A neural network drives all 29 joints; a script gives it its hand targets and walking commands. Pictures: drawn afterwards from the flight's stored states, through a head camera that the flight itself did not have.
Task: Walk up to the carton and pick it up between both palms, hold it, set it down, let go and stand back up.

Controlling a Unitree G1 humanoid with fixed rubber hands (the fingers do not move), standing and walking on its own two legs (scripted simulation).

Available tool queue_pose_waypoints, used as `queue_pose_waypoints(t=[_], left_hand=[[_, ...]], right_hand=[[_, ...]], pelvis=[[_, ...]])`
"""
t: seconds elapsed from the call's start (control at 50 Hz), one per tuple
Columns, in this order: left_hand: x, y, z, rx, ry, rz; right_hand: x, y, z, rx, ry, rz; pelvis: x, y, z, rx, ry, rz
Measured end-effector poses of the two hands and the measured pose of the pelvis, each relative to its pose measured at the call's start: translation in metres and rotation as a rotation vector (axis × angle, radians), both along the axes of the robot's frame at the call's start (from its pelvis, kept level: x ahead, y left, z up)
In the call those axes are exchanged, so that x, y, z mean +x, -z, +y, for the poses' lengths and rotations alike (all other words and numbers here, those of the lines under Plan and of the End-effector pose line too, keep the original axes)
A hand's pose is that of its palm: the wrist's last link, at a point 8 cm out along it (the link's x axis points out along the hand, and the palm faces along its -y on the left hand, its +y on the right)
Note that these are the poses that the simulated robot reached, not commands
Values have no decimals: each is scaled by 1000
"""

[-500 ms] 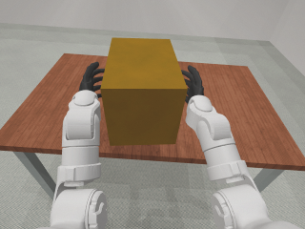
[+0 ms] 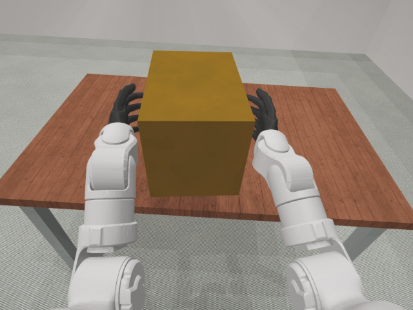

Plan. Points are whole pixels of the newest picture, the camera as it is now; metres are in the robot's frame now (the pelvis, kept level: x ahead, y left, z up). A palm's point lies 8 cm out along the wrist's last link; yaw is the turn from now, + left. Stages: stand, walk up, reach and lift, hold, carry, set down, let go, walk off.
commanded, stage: hold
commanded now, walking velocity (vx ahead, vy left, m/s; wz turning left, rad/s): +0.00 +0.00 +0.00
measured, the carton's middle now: (194, 119) +0.41 +0.00 +0.18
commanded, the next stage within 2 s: set down in 0.58 s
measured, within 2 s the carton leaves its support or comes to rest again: neither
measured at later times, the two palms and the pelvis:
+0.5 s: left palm (122, 127) +0.37 +0.13 +0.20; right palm (265, 131) +0.36 -0.12 +0.19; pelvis +0.00 +0.00 +0.00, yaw +0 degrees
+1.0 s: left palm (126, 127) +0.39 +0.13 +0.18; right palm (261, 137) +0.37 -0.12 +0.17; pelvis +0.00 +0.00 +0.00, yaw +0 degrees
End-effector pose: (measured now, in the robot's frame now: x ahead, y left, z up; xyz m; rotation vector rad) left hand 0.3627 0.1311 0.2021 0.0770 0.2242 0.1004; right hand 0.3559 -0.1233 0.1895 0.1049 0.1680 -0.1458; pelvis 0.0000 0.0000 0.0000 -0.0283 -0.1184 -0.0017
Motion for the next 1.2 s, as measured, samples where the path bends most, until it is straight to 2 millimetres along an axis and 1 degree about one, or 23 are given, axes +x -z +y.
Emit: queue_pose_waypoints(t=[0.2,0.32,0.44,0.56,0.72,0.78,0.86,0.94,1.1,1.2], left_hand=[[4,6,-1,1,4,31],[1,1,-1,6,2,4],[5,4,-1,2,3,30],[2,-2,-1,7,4,0],[2,0,-1,10,4,15],[4,-2,-2,4,9,-7],[12,-2,-3,11,17,-30],[20,6,-2,29,30,-24],[26,40,-3,42,54,1],[29,57,-6,52,61,23]], right_hand=[[3,4,-1,-10,3,32],[1,1,-1,0,-1,4],[3,2,-2,-8,5,29],[2,-1,-1,2,0,0],[1,-1,-1,7,1,14],[1,-2,-2,-2,11,-10],[6,-1,-2,-7,22,-47],[10,9,-1,-7,38,-58],[13,42,-2,-22,53,-63],[15,60,-5,-31,57,-45]], pelvis=[[0,0,-1,2,-5,4],[1,0,-1,-2,-1,8],[2,0,-2,2,-8,4],[4,0,-1,0,-3,3],[7,-1,0,3,-12,-18],[6,-1,1,4,-10,-25],[3,0,3,8,-6,-34],[1,-1,3,13,-3,-47],[5,-2,6,8,-8,-31],[6,-2,8,3,-8,-17]])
